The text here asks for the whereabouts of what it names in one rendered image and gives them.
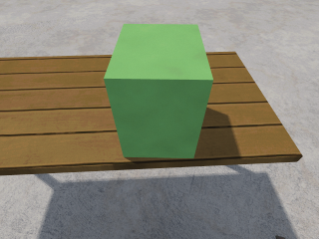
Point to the table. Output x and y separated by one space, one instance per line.
56 117

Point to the carton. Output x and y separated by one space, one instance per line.
158 83

